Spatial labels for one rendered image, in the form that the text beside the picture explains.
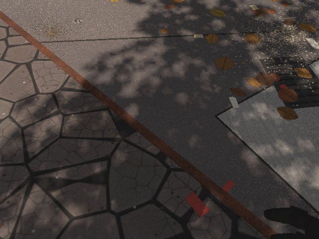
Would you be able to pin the right robot hand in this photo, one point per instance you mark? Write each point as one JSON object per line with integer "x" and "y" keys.
{"x": 295, "y": 217}

